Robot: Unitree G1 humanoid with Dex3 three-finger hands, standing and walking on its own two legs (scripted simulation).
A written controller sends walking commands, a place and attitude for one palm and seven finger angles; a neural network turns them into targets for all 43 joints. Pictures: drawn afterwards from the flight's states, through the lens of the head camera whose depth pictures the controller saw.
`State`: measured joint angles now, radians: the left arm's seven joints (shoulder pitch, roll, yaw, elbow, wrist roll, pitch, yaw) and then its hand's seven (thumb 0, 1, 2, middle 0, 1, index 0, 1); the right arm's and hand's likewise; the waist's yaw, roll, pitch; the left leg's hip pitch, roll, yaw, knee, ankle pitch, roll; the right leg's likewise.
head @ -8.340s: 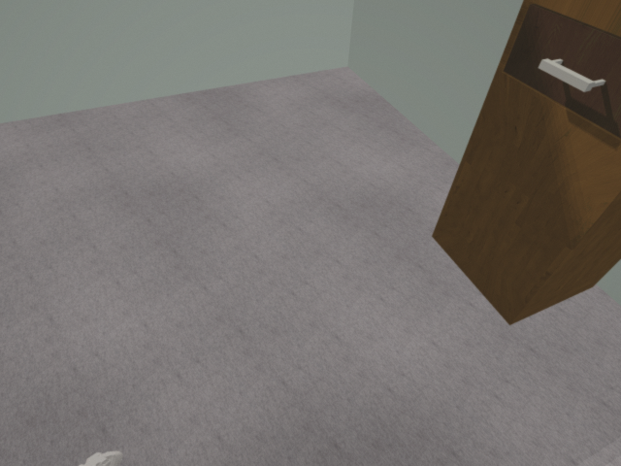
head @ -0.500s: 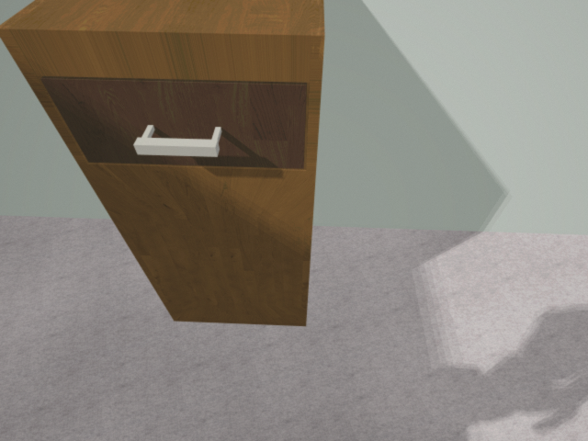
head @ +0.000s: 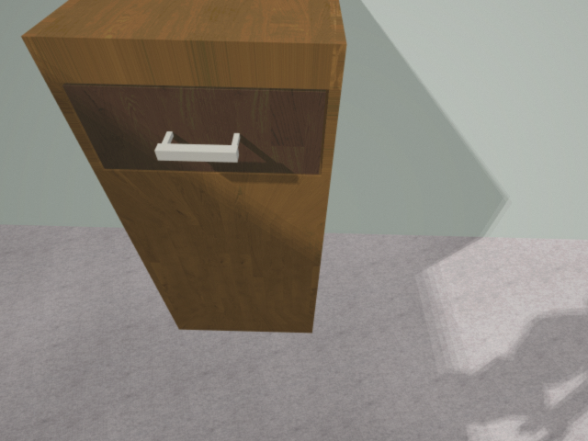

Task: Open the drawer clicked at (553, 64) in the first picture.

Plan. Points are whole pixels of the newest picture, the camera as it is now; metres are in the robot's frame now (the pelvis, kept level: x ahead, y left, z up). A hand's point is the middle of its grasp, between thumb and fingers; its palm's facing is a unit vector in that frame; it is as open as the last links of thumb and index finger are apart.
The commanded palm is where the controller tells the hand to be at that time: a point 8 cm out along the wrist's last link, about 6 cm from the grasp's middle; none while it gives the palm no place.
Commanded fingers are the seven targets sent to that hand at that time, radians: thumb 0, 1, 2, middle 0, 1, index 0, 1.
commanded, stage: shuffle to correct the standing spot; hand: left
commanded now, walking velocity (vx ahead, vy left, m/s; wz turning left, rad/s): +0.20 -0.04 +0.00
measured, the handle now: (200, 145) +0.57 +0.21 +0.09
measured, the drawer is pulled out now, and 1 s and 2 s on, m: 0.00 0.00 0.00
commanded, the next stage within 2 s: come to a stop and stand still in 0.12 s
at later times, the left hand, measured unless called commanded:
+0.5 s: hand out of the picture +0.04 +0.14 -0.18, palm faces +0.07 -0.98 -0.17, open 7.4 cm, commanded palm none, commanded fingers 0.00 0.90 0.90 -0.20 -0.30 -0.20 -0.30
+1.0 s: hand out of the picture +0.08 +0.13 -0.19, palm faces +0.07 -0.98 -0.18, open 7.3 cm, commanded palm none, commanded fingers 0.00 0.90 0.90 -0.20 -0.30 -0.20 -0.30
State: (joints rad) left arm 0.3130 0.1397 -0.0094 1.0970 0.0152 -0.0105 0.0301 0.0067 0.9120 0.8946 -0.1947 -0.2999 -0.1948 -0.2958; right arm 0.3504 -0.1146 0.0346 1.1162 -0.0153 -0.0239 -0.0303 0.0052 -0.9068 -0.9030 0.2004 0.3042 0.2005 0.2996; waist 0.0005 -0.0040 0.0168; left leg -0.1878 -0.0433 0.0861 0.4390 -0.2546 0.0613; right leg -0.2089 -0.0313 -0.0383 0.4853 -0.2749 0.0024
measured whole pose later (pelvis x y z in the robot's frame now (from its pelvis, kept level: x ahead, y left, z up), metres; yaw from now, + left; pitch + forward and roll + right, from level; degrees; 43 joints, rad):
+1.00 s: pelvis +0.05 -0.05 -0.01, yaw +2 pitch -1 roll +0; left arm 0.25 0.18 0.03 1.01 0.02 0.02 0.03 0.01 0.94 0.89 -0.20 -0.30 -0.20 -0.30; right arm 0.21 -0.14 -0.02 1.05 -0.01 0.00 -0.03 0.00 -0.93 -0.90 0.20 0.30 0.20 0.30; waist 0.01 -0.05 0.04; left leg -0.23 0.02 0.05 0.56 -0.31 0.00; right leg -0.28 -0.01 -0.10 0.57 -0.28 -0.04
